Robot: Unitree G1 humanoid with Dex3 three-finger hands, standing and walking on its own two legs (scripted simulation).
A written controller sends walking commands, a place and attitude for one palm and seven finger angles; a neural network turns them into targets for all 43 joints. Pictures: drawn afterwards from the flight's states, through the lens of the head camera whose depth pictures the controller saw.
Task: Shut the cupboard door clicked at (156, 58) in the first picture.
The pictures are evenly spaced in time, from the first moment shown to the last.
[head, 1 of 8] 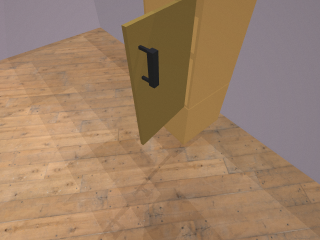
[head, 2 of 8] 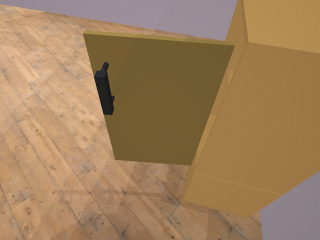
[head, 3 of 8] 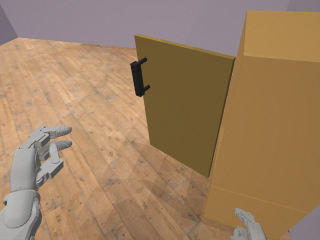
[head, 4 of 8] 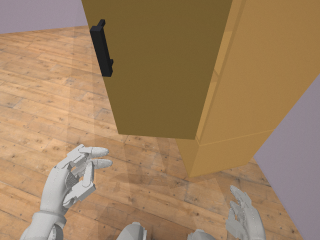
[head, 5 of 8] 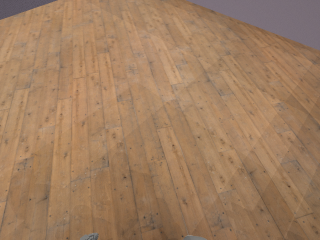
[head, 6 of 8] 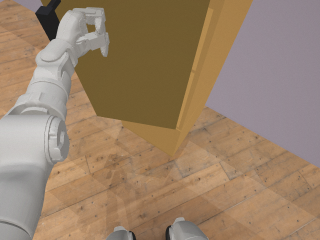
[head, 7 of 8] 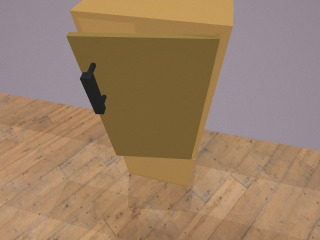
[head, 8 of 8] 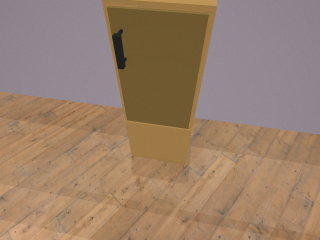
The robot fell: no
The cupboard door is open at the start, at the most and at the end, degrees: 100 100 0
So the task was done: yes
